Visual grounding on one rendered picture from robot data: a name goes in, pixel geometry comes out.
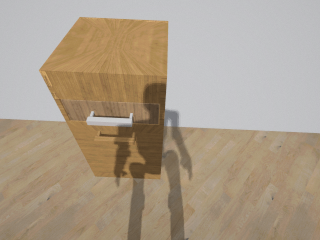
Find handle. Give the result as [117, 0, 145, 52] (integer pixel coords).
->
[86, 111, 133, 127]
[94, 136, 135, 146]

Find cabinet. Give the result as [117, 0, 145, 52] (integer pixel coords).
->
[39, 17, 169, 180]

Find drawer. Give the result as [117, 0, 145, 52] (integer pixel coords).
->
[61, 99, 160, 125]

